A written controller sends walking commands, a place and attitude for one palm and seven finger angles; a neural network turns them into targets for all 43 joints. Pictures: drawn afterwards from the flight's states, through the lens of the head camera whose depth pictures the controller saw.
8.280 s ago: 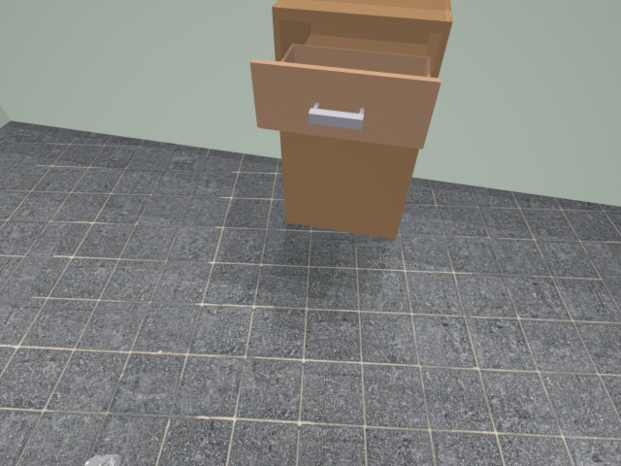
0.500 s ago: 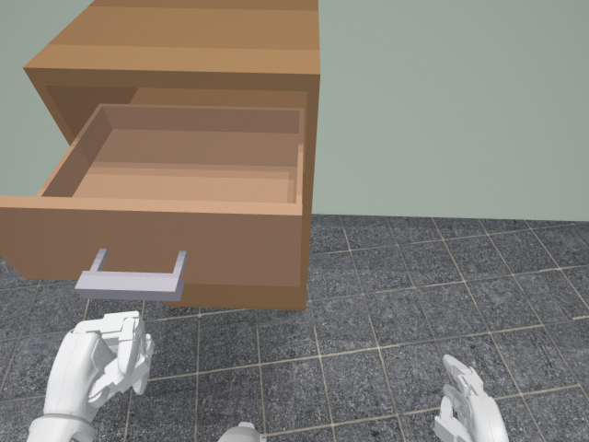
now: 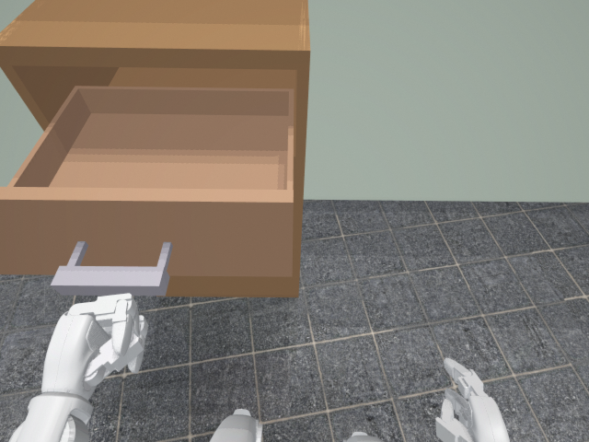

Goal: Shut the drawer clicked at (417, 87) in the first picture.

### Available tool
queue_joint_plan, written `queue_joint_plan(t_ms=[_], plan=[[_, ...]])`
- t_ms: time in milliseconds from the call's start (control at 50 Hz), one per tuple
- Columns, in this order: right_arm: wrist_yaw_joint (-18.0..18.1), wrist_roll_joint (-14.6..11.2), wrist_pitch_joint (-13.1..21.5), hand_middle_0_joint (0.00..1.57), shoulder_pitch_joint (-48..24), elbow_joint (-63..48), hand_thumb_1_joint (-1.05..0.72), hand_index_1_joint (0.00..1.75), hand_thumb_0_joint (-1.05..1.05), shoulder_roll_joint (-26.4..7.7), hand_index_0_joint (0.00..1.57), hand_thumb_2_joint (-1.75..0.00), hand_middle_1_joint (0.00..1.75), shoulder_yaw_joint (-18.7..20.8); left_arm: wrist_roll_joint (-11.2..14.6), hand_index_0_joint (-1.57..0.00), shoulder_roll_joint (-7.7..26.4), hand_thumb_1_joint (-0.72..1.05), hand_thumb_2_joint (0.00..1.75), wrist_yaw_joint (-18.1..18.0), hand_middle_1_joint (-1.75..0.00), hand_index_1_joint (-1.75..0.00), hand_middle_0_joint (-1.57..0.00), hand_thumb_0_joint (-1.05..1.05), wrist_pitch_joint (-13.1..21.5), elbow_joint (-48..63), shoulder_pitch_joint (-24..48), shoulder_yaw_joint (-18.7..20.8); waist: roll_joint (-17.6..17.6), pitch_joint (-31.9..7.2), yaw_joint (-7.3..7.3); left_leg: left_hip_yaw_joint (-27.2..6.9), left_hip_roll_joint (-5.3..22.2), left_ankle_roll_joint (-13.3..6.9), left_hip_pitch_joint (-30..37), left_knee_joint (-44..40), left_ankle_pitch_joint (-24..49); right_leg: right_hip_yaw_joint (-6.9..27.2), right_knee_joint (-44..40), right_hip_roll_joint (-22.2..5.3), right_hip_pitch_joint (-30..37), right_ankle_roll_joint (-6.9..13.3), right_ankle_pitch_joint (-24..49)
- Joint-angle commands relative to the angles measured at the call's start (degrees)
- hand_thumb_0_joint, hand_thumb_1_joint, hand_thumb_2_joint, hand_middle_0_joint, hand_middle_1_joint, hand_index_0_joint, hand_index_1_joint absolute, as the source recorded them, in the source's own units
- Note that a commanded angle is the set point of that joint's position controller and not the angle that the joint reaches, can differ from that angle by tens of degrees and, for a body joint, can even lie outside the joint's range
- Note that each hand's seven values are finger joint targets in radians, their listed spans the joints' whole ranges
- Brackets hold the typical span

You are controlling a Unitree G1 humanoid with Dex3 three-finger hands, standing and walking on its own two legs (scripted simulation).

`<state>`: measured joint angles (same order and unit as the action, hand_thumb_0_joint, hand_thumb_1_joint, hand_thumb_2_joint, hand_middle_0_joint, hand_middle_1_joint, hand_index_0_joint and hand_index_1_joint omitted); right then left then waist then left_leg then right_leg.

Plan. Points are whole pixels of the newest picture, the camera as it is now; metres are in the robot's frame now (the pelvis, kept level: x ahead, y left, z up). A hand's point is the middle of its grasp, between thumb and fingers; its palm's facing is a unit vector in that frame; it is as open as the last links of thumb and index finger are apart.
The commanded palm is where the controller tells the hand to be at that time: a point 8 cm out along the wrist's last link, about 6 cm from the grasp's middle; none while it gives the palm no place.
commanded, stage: bring the fist close to the handle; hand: left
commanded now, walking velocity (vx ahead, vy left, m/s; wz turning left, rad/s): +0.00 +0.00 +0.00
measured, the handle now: (118, 264) +0.33 +0.25 +0.06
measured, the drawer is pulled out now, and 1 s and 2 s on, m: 0.28 0.22 0.10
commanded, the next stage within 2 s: push the drawer shut in 0.16 s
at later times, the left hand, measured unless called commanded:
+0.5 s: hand (138, 329) +0.24 +0.20 +0.06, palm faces +0.02 -1.00 -0.06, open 3.3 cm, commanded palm +0.23 +0.26 +0.06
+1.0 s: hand (149, 283) +0.31 +0.20 +0.06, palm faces +0.02 -1.00 -0.06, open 3.1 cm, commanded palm +0.29 +0.26 +0.06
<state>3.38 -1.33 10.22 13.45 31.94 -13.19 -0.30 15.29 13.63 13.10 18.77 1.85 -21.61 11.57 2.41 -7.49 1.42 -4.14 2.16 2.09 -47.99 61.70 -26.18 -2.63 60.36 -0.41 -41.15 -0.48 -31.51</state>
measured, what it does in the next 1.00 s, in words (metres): stands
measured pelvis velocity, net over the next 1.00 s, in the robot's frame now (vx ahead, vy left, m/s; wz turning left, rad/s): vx -0.01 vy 0.00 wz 0.00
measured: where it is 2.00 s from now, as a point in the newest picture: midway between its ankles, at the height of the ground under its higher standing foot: outside the picture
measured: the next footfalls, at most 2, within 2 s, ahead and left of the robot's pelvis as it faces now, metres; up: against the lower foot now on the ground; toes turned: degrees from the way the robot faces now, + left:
none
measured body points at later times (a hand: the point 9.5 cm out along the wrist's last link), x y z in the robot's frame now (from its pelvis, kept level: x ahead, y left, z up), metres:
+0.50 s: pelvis +0.00 +0.00 +0.00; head +0.05 +0.01 +0.44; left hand +0.24 +0.25 +0.06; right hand +0.18 -0.24 -0.08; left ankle +0.04 +0.14 -0.66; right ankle -0.02 -0.13 -0.66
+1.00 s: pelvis -0.01 +0.00 +0.00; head +0.05 +0.01 +0.45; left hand +0.30 +0.26 +0.06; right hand +0.14 -0.25 -0.09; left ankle +0.04 +0.14 -0.66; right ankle -0.02 -0.13 -0.66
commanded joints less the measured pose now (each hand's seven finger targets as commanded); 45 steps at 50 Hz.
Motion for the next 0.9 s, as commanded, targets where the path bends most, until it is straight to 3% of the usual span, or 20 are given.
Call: queue_joint_plan(t_ms=[0,40,60,140,180,200,220,240,280,300,340,400,420,500,580,600,700,880], plan=[[0.8,-0.3,3.0,0.2,-3.5,-9.2,-0.9,0.3,0.0,-7.2,0.2,-0.9,0.3,3.0,1.1,-1.4,7.6,0.9,0.9,-0.2,-1.6,-1.6,-1.4,0.0,3.4,11.1,2.2,4.8,-0.5,-9.2,-0.25,2.6,-2.0,-3.3,11.0,-8.6,10.7,-1.2,-10.0,1.8,1.7,0.9,13.8],[0.7,-0.3,2.9,0.2,-3.2,-9.6,-0.9,0.3,0.0,-7.2,0.2,-0.9,0.3,3.1,1.4,-1.4,7.8,0.9,0.9,0.0,-1.6,-1.6,-1.4,0.0,3.9,12.1,1.0,5.2,0.2,-10.7,-0.62,2.8,-2.1,-3.2,11.4,-8.4,11.2,-1.0,-9.8,1.7,2.2,0.9,14.4],[0.7,-0.3,3.0,0.2,-3.1,-9.7,-0.9,0.3,0.0,-7.2,0.2,-0.9,0.3,3.0,1.4,-1.4,7.0,0.9,0.9,0.2,-1.6,-1.6,-1.4,0.0,4.2,12.7,1.9,4.0,0.5,-10.4,-0.18,2.8,-2.1,-3.3,11.7,-8.3,11.4,-1.2,-9.6,1.7,1.7,0.9,14.7],[0.8,-0.2,2.7,0.2,-3.1,-9.3,-0.9,0.3,0.0,-7.2,0.2,-0.9,0.3,3.1,1.7,-1.4,8.6,0.9,0.9,0.1,-1.6,-1.6,-1.4,0.0,4.6,11.7,1.4,6.2,0.2,-10.2,-0.5,2.8,-2.1,-3.2,10.8,-8.0,10.7,-0.8,-9.8,1.7,1.6,1.0,13.8],[0.7,-0.4,2.7,0.2,-3.1,-9.5,-0.9,0.3,0.0,-7.1,0.2,-0.9,0.3,3.1,1.9,-1.4,7.8,0.9,0.9,0.6,-1.6,-1.6,-1.4,0.0,4.7,12.1,1.6,5.3,0.5,-10.2,-0.19,2.9,-2.2,-3.3,11.1,-7.8,10.8,-0.8,-9.9,1.7,1.5,0.9,14.1],[0.8,-0.3,2.4,0.2,-3.1,-9.2,-0.9,0.3,0.0,-7.3,0.2,-0.9,0.3,3.0,1.6,-1.4,9.2,0.9,0.9,0.4,-1.6,-1.6,-1.4,0.0,4.6,11.7,1.7,6.5,0.4,-9.8,-0.34,2.8,-2.1,-3.3,10.6,-7.8,10.8,-0.8,-9.9,1.8,1.8,1.0,13.8],[0.7,-0.3,2.5,0.2,-3.1,-9.6,-0.9,0.3,0.0,-7.2,0.2,-0.9,0.3,2.8,1.7,-1.4,7.6,0.9,0.9,0.7,-1.6,-1.6,-1.4,0.0,4.6,12.1,2.5,4.7,0.8,-9.8,0.13,2.7,-2.2,-3.3,11.0,-7.8,10.8,-1.0,-9.6,1.8,1.2,1.0,14.0],[0.8,-0.4,2.5,0.2,-2.9,-9.5,-0.9,0.3,0.0,-7.2,0.2,-0.9,0.3,3.1,1.8,-1.4,8.1,0.9,0.9,0.8,-1.6,-1.6,-1.4,0.0,4.6,12.3,1.7,5.5,0.7,-10.9,-0.29,2.7,-2.1,-3.3,11.6,-7.8,11.5,-0.9,-9.6,1.8,1.6,1.0,14.6],[0.7,-0.3,2.9,0.2,-2.8,-9.4,-0.9,0.3,0.0,-7.3,0.2,-0.9,0.3,2.8,1.8,-1.4,7.4,0.9,0.9,1.0,-1.6,-1.6,-1.4,0.0,4.6,13.2,4.4,3.8,1.8,-10.8,0.46,2.5,-2.1,-3.3,11.9,-7.7,11.7,-1.1,-9.2,1.7,1.1,1.0,15.0],[0.9,-0.2,2.6,0.2,-2.9,-9.0,-0.9,0.3,0.0,-7.5,0.2,-0.9,0.3,2.8,1.5,-1.4,8.6,0.9,0.9,0.6,-1.6,-1.6,-1.4,0.0,4.4,11.9,4.5,5.1,1.0,-10.0,0.29,2.3,-2.0,-3.3,11.1,-7.5,11.3,-1.2,-9.2,1.9,0.9,1.1,14.4],[0.9,-0.2,2.7,0.2,-2.6,-9.1,-0.9,0.3,0.0,-7.7,0.2,-0.9,0.3,2.6,1.5,-1.4,7.6,0.9,0.9,0.8,-1.6,-1.6,-1.4,0.0,4.2,10.9,7.4,3.7,0.3,-9.2,1.08,2.3,-1.9,-3.3,10.8,-7.5,9.8,-1.1,-9.4,1.9,-0.6,0.9,13.0],[1.1,-0.2,2.6,0.2,-2.7,-8.6,-0.9,0.3,0.0,-8.1,0.2,-0.9,0.3,2.6,1.3,-1.4,9.8,0.9,0.9,0.6,-1.6,-1.6,-1.4,0.0,3.8,9.1,9.0,5.9,0.9,-10.5,0.33,2.2,-1.9,-3.3,10.7,-7.5,9.9,-0.9,-9.4,1.9,0.2,1.1,12.7],[1.0,-0.2,2.5,0.2,-2.4,-8.9,-0.9,0.3,0.0,-8.0,0.2,-0.9,0.3,2.4,1.1,-1.4,8.6,0.9,0.9,0.6,-1.6,-1.6,-1.4,0.0,3.6,8.8,10.3,4.6,1.0,-10.8,0.75,2.4,-2.0,-3.3,11.2,-7.6,9.9,-0.9,-9.4,1.8,-0.2,1.0,12.8],[1.1,-0.2,2.3,0.2,-2.5,-8.8,-0.9,0.3,0.0,-8.4,0.2,-0.9,0.3,2.1,1.1,-1.4,9.6,0.9,0.9,0.2,-1.6,-1.6,-1.4,0.0,2.4,7.2,14.7,5.1,1.4,-10.5,0.77,2.1,-1.9,-3.3,11.2,-8.1,9.6,-0.9,-9.7,1.9,0.0,1.1,12.3],[1.2,-0.3,2.6,0.2,-2.1,-8.0,-0.9,0.3,0.0,-8.6,0.2,-0.9,0.3,1.9,0.6,-1.4,8.4,0.9,0.9,-0.2,-1.6,-1.6,-1.4,0.0,2.5,5.8,21.7,3.0,1.1,-10.8,2.04,1.8,-1.8,-3.2,11.7,-8.3,7.8,-1.0,-9.9,1.7,-1.6,0.9,10.5],[1.3,-0.2,2.6,0.2,-2.1,-7.8,-0.9,0.3,0.0,-8.8,0.2,-0.9,0.3,2.0,0.4,-1.4,9.8,0.9,0.9,-0.5,-1.6,-1.6,-1.4,0.0,2.5,5.0,23.0,4.0,0.5,-10.7,1.95,1.6,-1.7,-3.3,11.2,-8.1,7.6,-0.8,-9.9,1.8,-1.7,1.0,10.2],[1.5,-0.2,2.5,0.2,-1.9,-6.9,-0.9,0.3,0.0,-9.0,0.2,-0.9,0.3,2.0,0.2,-1.4,10.4,0.9,0.9,-0.3,-1.6,-1.6,-1.4,0.0,2.2,2.3,26.5,4.3,0.4,-13.1,1.7,2.0,-1.7,-3.4,11.9,-8.3,8.2,-0.4,-10.3,1.6,-0.2,1.0,10.9],[1.4,-0.3,1.2,0.2,-1.5,-6.1,-0.9,0.3,0.0,-9.2,0.2,-0.9,0.3,2.0,0.1,-1.4,12.4,0.9,0.9,-0.7,-1.6,-1.6,-1.4,0.0,1.9,-4.1,34.0,6.2,1.0,-13.1,1.46,2.3,-1.7,-3.1,12.9,-9.7,8.5,-0.2,-11.2,1.5,0.7,1.1,11.5]])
